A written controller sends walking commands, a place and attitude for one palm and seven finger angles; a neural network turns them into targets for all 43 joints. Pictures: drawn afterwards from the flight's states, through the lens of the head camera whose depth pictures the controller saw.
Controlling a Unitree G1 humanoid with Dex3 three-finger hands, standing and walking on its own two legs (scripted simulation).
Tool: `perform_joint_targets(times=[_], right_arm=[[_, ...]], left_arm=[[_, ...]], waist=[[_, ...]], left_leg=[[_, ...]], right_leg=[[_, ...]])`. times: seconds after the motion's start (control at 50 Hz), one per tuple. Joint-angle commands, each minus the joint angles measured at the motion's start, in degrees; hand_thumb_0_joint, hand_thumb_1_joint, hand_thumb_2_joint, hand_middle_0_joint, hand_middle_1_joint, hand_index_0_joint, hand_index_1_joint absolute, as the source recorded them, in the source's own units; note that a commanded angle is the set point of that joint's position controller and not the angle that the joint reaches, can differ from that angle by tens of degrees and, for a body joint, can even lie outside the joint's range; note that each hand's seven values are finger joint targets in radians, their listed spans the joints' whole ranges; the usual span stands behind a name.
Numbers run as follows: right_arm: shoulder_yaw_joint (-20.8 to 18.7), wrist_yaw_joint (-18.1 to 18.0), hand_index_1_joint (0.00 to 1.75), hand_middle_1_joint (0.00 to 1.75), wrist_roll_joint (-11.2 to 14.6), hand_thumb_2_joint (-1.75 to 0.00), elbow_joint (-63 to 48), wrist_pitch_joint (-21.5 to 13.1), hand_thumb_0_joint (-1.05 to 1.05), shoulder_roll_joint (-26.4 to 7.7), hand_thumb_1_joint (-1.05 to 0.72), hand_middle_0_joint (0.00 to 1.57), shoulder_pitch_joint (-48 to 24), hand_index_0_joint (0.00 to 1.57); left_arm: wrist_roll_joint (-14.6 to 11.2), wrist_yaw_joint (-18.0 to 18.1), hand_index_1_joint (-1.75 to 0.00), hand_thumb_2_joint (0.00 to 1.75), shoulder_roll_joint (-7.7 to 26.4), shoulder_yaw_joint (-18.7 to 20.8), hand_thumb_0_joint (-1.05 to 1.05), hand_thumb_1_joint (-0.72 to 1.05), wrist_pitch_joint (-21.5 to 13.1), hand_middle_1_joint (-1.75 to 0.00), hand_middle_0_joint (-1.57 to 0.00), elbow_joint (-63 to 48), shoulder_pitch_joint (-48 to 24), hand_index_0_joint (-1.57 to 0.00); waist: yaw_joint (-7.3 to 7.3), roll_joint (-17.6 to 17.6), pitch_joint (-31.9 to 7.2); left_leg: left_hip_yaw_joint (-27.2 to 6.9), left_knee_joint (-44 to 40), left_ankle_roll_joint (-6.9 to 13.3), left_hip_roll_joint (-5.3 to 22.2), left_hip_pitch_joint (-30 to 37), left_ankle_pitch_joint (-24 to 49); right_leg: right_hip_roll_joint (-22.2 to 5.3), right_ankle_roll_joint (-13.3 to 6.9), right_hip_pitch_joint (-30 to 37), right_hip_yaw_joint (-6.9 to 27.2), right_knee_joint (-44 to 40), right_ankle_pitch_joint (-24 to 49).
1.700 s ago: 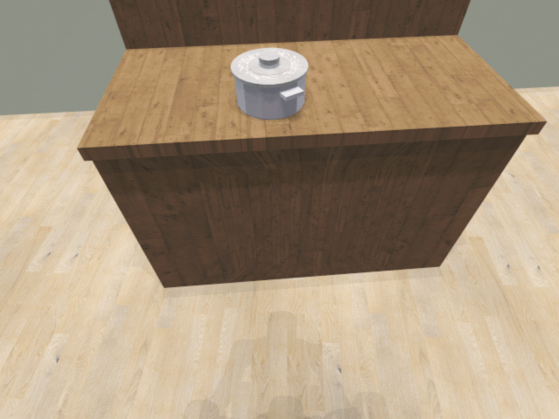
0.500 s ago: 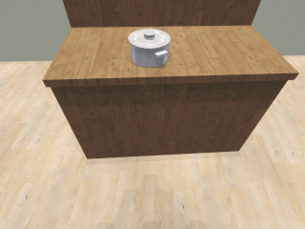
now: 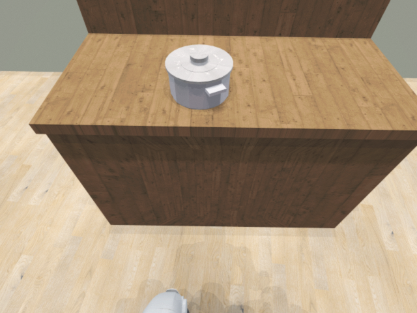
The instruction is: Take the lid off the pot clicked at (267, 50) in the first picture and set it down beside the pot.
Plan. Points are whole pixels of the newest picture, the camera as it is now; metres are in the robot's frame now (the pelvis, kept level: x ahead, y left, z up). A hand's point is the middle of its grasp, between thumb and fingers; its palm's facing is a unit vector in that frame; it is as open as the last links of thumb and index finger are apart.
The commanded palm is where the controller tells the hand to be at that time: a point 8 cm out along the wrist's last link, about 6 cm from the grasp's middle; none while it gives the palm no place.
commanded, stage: take the last steps up to it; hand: left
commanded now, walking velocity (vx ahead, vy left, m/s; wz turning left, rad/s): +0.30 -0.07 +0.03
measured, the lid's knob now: (199, 56) +0.73 +0.10 +0.10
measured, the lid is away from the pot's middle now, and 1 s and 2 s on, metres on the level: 0.00 0.00 0.00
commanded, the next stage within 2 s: come to a stop and stand still in 0.38 s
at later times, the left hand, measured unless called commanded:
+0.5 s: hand (161, 260) +0.25 +0.14 -0.17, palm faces +0.06 -0.97 -0.24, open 7.3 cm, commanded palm none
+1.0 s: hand (153, 253) +0.27 +0.17 -0.18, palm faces +0.10 -0.97 -0.24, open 7.4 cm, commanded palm none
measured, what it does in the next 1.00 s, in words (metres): walks ahead: left foot, then right foot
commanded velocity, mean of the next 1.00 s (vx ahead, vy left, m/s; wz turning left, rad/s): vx -0.01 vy -0.02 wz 0.02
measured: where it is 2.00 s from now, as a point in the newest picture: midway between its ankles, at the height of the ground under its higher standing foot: outside the picture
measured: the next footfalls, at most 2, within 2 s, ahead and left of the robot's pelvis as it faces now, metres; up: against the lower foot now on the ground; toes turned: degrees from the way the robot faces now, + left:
left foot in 0.08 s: +0.17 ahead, +0.10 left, +0.00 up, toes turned +5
right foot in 0.44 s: +0.27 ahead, -0.19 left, +0.00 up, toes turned -4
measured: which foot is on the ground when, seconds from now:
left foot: up 0.00-0.06, down 0.08-0.44, up 0.46-0.72, down 0.74-1.00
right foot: down 0.00-0.08, up 0.10-0.42, down 0.44-0.76, up 0.78-1.00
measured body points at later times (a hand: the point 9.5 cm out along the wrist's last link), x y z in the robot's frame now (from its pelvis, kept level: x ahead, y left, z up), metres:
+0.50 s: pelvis +0.18 -0.06 -0.01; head +0.20 -0.07 +0.43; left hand +0.25 +0.19 -0.15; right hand +0.18 -0.31 -0.17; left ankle +0.13 +0.08 -0.71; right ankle +0.23 -0.19 -0.74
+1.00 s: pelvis +0.22 -0.04 +0.00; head +0.26 -0.02 +0.45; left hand +0.26 +0.22 -0.16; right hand +0.35 -0.26 -0.13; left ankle +0.30 +0.03 -0.74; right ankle +0.16 -0.19 -0.66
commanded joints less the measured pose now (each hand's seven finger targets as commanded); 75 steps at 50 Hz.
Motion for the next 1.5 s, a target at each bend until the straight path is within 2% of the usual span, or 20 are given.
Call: perform_joint_targets(times=[0.0, 0.02, 0.06, 0.08, 0.22, 0.38, 0.42, 0.52, 0.62, 0.7, 0.74, 0.82, 0.98, 1.0, 1.1, 1.14, 1.24, 1.34, 1.4, 1.48], right_arm=[[-0.1, -0.9, 0.30, 0.30, -0.1, -0.90, -0.9, -2.0, 0.00, -1.9, -0.90, 0.20, 7.2, 0.20], [-0.6, -1.4, 0.30, 0.30, -0.5, -0.90, 0.9, -2.3, 0.00, -4.0, -0.90, 0.20, 14.0, 0.20], [-2.9, -2.5, 0.30, 0.30, -0.9, -0.90, 3.2, -2.3, 0.00, -14.1, -0.90, 0.20, 25.4, 0.20], [-3.0, -2.5, 0.30, 0.30, 0.3, -0.90, 1.5, -1.5, 0.00, -15.3, -0.90, 0.20, 22.5, 0.20], [-1.0, -1.8, 0.30, 0.30, -0.2, -0.90, -2.7, -3.2, 0.00, -5.8, -0.90, 0.20, 7.2, 0.20], [-1.7, -1.2, 0.30, 0.30, -0.5, -0.90, -1.9, -0.7, 0.00, -8.9, -0.90, 0.20, 8.6, 0.20], [-0.1, -0.9, 0.30, 0.30, 0.0, -0.90, -3.4, -0.6, 0.00, -2.5, -0.90, 0.20, 9.8, 0.20], [0.5, -1.3, 0.30, 0.30, 0.2, -0.90, -2.2, 0.1, 0.00, -3.9, -0.90, 0.20, 9.8, 0.20], [0.2, -1.6, 0.30, 0.30, 1.2, -0.90, -2.9, 2.5, 0.00, -3.1, -0.90, 0.20, 8.2, 0.20], [-1.0, -1.5, 0.30, 0.30, 0.7, -0.90, -3.3, 2.8, 0.00, -6.0, -0.90, 0.20, 10.4, 0.20], [-1.7, -1.4, 0.30, 0.30, 0.3, -0.90, -4.7, 2.8, 0.00, -11.7, -0.90, 0.20, 12.3, 0.20], [-0.7, -2.9, 0.30, 0.30, -0.2, -0.90, -7.4, 2.8, 0.00, -8.9, -0.90, 0.20, 5.2, 0.20], [-0.8, -2.2, 0.30, 0.30, -0.1, -0.90, -7.1, 3.0, 0.00, -8.4, -0.90, 0.20, 3.7, 0.20], [-2.4, -1.5, 0.30, 0.30, 0.0, -0.90, -7.4, 2.2, 0.00, -14.1, -0.90, 0.20, 3.2, 0.20], [0.3, 0.6, 0.30, 0.30, 0.1, -0.90, -12.8, 3.3, 0.00, -3.2, -0.90, 0.20, 8.2, 0.20], [-0.4, 0.3, 0.30, 0.30, 0.2, -0.90, -12.5, 3.2, 0.00, -6.2, -0.90, 0.20, 8.5, 0.20], [-0.6, -0.1, 0.30, 0.30, -0.7, -0.90, -11.5, 3.1, 0.00, -9.8, -0.90, 0.20, 10.0, 0.20], [-0.6, -0.2, 0.30, 0.30, -0.3, -0.90, -10.2, 3.1, 0.00, -8.5, -0.90, 0.20, 6.2, 0.20], [-0.8, -0.2, 0.30, 0.30, -0.1, -0.90, -9.4, 3.8, 0.00, -4.2, -0.90, 0.20, 10.9, 0.20], [0.3, -0.3, 0.30, 0.30, 0.7, -0.90, -6.6, 1.8, 0.00, -2.1, -0.90, 0.20, 18.7, 0.20]], left_arm=[[-0.4, 0.2, -0.30, 0.90, 10.4, 2.1, 0.00, 0.90, -0.4, -0.30, -0.20, -1.3, 2.9, -0.20], [-0.6, 0.1, -0.30, 0.90, 10.2, 2.1, 0.00, 0.90, -0.4, -0.30, -0.20, -1.6, 2.6, -0.20], [-0.9, -0.7, -0.30, 0.90, 6.5, 1.5, 0.00, 0.90, -0.5, -0.30, -0.20, -4.7, 3.4, -0.20], [-0.4, -0.4, -0.30, 0.90, 8.7, 1.9, 0.00, 0.90, 0.3, -0.30, -0.20, -6.9, 0.2, -0.20], [0.4, -2.0, -0.30, 0.90, 5.0, 2.8, 0.00, 0.90, 3.1, -0.30, -0.20, -7.5, -0.8, -0.20], [0.5, -2.4, -0.30, 0.90, 9.9, 3.6, 0.00, 0.90, 2.2, -0.30, -0.20, -9.2, -2.7, -0.20], [0.8, -1.2, -0.30, 0.90, 18.7, 5.0, 0.00, 0.90, 1.2, -0.30, -0.20, -7.1, 5.1, -0.20], [0.4, 0.6, -0.30, 0.90, 12.8, 2.9, 0.00, 0.90, 1.4, -0.30, -0.20, -10.5, -8.2, -0.20], [0.2, 1.8, -0.30, 0.90, 16.5, 3.9, 0.00, 0.90, 3.4, -0.30, -0.20, -9.9, -7.5, -0.20], [-0.6, 1.9, -0.30, 0.90, 15.8, 3.9, 0.00, 0.90, 4.7, -0.30, -0.20, -10.6, -9.3, -0.20], [-0.7, 2.6, -0.30, 0.90, 11.3, 2.9, 0.00, 0.90, 5.5, -0.30, -0.20, -11.3, -5.3, -0.20], [-0.6, 2.5, -0.30, 0.90, 12.5, 3.8, 0.00, 0.90, 6.1, -0.30, -0.20, -10.6, -8.5, -0.20], [-0.2, 1.1, -0.30, 0.90, 11.2, 2.7, 0.00, 0.90, 7.1, -0.30, -0.20, -10.5, -7.4, -0.20], [-0.1, 1.7, -0.30, 0.90, 12.6, 0.9, 0.00, 0.90, 5.2, -0.30, -0.20, -9.7, -3.8, -0.20], [1.3, 1.6, -0.30, 0.90, 17.1, 0.3, 0.00, 0.90, 3.6, -0.30, -0.20, -16.9, -11.3, -0.20], [0.5, 1.5, -0.30, 0.90, 15.5, 0.5, 0.00, 0.90, 3.7, -0.30, -0.20, -16.6, -13.3, -0.20], [0.0, 1.6, -0.30, 0.90, 13.0, 0.7, 0.00, 0.90, 5.6, -0.30, -0.20, -14.9, -5.8, -0.20], [0.2, 1.2, -0.30, 0.90, 10.7, 0.7, 0.00, 0.90, 5.1, -0.30, -0.20, -10.5, 4.6, -0.20], [0.4, 1.5, -0.30, 0.90, 15.4, 1.3, 0.00, 0.90, 4.2, -0.30, -0.20, -14.0, -6.1, -0.20], [0.6, 1.4, -0.30, 0.90, 14.2, 1.1, 0.00, 0.90, 3.6, -0.30, -0.20, -14.9, -11.8, -0.20]], waist=[[-5.35, -5.8, -1.2], [-8.25, -4.9, -4.8], [-9.72, 11.4, -11.4], [-8.87, 5.3, -6.9], [0.31, 5.8, -0.7], [0.76, 0.9, -1.4], [3.66, -21.0, -3.8], [-2.17, -7.2, -3.8], [-0.86, -8.7, -4.6], [-2.85, -6.7, -4.9], [-3.33, 13.2, -9.0], [-2.58, 5.6, -7.3], [-2.83, 8.1, -5.9], [-1.09, 3.2, -12.6], [-6.46, 3.4, -7.0], [-5.28, -16.2, -0.9], [-2.34, 9.1, 3.9], [2.29, 1.4, -2.4], [-3.16, -12.8, 2.4], [-6.00, -8.5, 1.7]], left_leg=[[3.8, -11.0, 2.1, -5.4, 16.6, 4.1], [0.5, -13.8, 3.9, -3.2, 27.5, 6.8], [-36.3, -24.1, 17.7, 23.5, 44.9, 18.2], [-41.3, -27.3, 20.3, 25.9, 35.5, 6.1], [-11.4, -33.6, 8.9, 10.5, 10.8, 3.7], [-9.1, -19.7, 3.9, 5.8, 6.8, -10.3], [0.5, 8.4, -1.0, -4.6, -9.8, -21.8], [-6.4, 15.6, -2.6, 0.4, -1.0, -11.9], [-2.7, -1.8, -4.3, -3.8, 7.1, -7.1], [-4.9, -17.5, -2.7, -0.7, 21.0, 18.6], [-20.9, -21.0, 8.8, 17.4, 27.1, 58.1], [-19.1, -21.4, 12.0, 14.6, 21.2, 43.2], [-19.6, -30.5, 8.8, 11.3, 19.1, 2.4], [-10.2, -16.9, 4.3, 8.3, 28.1, 20.4], [-4.4, -3.8, -1.1, -3.0, 18.9, -7.1], [-4.8, -4.4, -1.1, -1.7, 12.6, -8.3], [-21.9, -28.6, 3.3, 6.6, -0.8, -30.3], [-14.0, -24.6, 1.8, 2.7, -4.5, -26.1], [-3.7, 4.3, -2.7, -5.6, 8.4, -8.5], [-5.7, -8.4, -1.4, -3.6, 17.4, -6.9]], right_leg=[[-12.0, -4.6, -4.0, 5.3, 8.2, 50.4], [-10.8, -2.9, -8.9, 4.5, 18.7, 48.2], [-0.7, 1.3, -33.5, 2.5, 52.7, -8.8], [-2.8, 1.0, -36.9, 7.4, 59.6, -12.0], [-9.7, 4.1, -27.8, 5.6, 40.1, 4.1], [-4.9, 5.4, -8.5, -0.6, 11.5, 8.5], [-23.1, -2.1, 3.8, 27.6, -3.3, 0.3], [-20.4, -6.4, -9.1, 15.2, 0.3, 35.0], [-20.2, -6.6, -8.5, 11.2, 6.8, 51.5], [-15.5, -0.8, -15.7, 8.0, 13.4, 34.3], [-3.1, 5.4, -22.5, 1.6, 32.7, -15.2], [-2.3, 5.8, -27.4, 10.6, 53.1, -12.4], [-3.9, 5.4, -20.5, 6.9, 30.3, -9.6], [-4.7, 3.9, -22.4, 6.5, 21.0, -7.3], [-11.3, -2.8, -30.0, 15.8, 6.3, -2.1], [-10.2, -2.2, -29.3, 16.5, 6.9, -4.8], [0.1, 1.9, -23.6, 4.3, 22.6, -11.8], [-1.5, 0.0, -11.9, 7.0, 15.4, -8.7], [-16.3, -7.6, -34.2, 30.7, -6.1, -25.1], [-9.9, -2.4, -34.5, 17.8, 4.7, -9.5]])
